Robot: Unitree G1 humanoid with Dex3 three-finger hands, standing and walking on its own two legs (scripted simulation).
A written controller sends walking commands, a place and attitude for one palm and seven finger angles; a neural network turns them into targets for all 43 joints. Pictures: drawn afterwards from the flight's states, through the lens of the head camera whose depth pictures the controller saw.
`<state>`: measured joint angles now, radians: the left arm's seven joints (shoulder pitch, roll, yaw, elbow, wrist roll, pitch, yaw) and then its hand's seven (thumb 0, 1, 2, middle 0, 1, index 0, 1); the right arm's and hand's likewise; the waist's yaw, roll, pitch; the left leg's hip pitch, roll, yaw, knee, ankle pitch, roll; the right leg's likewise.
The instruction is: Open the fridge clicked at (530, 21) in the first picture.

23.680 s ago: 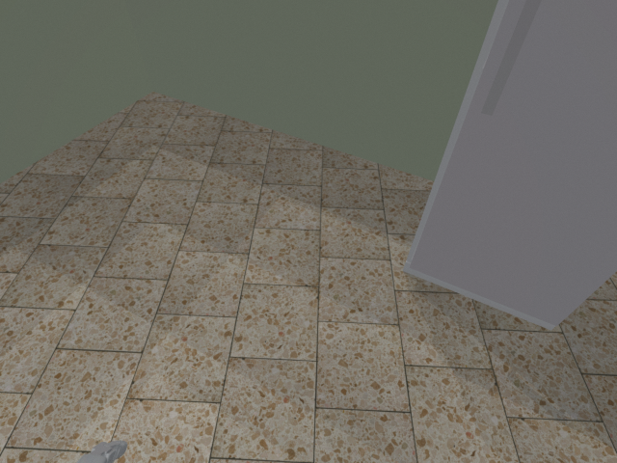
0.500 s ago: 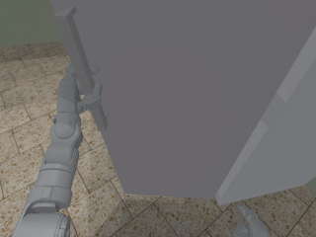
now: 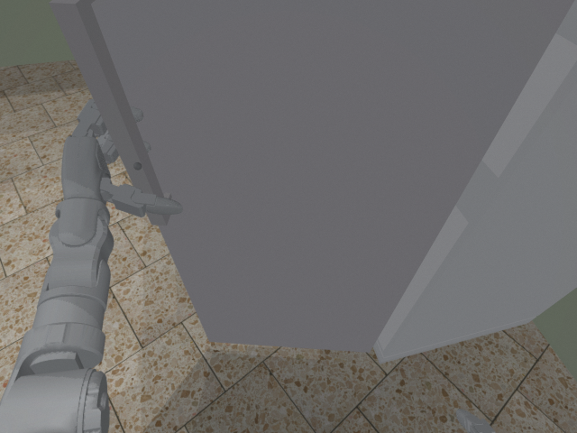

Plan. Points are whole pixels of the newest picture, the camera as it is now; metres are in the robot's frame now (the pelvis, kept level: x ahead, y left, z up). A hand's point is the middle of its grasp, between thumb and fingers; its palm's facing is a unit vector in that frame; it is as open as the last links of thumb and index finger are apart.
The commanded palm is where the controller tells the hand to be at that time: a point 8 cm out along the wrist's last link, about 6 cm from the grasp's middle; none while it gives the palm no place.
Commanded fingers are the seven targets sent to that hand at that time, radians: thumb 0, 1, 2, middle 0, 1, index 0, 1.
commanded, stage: loosen the grip on the handle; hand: left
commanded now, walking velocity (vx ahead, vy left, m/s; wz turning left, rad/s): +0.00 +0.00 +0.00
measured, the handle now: (133, 130) +0.45 +0.23 +0.19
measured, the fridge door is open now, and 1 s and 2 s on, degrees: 72 71 71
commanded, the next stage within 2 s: slip the hand off the handle in 0.12 s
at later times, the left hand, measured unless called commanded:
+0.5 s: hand (83, 166) +0.41 +0.29 +0.16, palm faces +0.29 -0.94 -0.16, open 14.7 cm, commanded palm +0.37 +0.33 +0.16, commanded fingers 0.00 -0.55 0.20 -0.25 -1.15 -0.25 -1.15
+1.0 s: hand (50, 189) +0.37 +0.32 +0.16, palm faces +0.23 -0.96 -0.14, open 14.7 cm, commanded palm +0.32 +0.35 +0.16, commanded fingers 0.00 -0.55 0.20 -0.25 -1.15 -0.25 -1.15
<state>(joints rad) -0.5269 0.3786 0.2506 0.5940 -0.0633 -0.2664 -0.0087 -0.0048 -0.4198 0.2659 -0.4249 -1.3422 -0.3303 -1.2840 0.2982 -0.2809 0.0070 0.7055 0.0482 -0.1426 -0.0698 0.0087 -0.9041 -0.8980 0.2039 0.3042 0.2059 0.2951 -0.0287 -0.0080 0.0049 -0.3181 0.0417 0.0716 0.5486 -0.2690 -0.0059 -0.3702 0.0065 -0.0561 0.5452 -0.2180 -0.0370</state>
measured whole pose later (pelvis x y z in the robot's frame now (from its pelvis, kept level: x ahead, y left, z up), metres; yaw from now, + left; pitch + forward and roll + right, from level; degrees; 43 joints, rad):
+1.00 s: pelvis +0.03 +0.04 -0.01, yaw +1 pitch +4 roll -1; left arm -0.30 0.44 0.40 0.41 -0.19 -0.20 -0.23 -0.01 -0.55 0.20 -0.25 -1.15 -0.25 -1.15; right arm 0.32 -0.26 0.01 0.64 0.05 -0.08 -0.08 0.01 -0.90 -0.90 0.20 0.30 0.21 0.30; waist 0.01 0.02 -0.07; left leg -0.36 0.02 0.07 0.63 -0.35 0.03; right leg -0.38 -0.02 -0.06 0.58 -0.27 0.01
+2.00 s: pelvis +0.03 +0.01 +0.00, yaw +2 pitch -1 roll -1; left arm 0.04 0.41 0.45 -0.01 -0.36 0.18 -0.32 -0.01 -0.55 0.20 -0.25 -1.15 -0.25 -1.15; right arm 0.24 -0.26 0.06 0.60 0.08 -0.21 -0.12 0.01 -0.90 -0.90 0.20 0.30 0.21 0.30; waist 0.05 0.05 -0.07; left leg -0.20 0.03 0.04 0.55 -0.33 0.00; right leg -0.23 -0.01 -0.08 0.53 -0.28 -0.02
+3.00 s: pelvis +0.03 +0.02 +0.01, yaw +2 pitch -5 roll +0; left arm 0.44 0.34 0.33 -0.35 -0.07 -0.08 0.09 0.01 0.66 0.78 -0.22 -0.44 -0.21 -0.44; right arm 0.20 -0.23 0.01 0.66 -0.01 -0.14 -0.08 0.01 -0.90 -0.90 0.20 0.30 0.21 0.30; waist 0.08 0.05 0.02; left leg -0.07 0.00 0.05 0.42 -0.26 0.02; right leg -0.10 -0.02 -0.08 0.40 -0.21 0.00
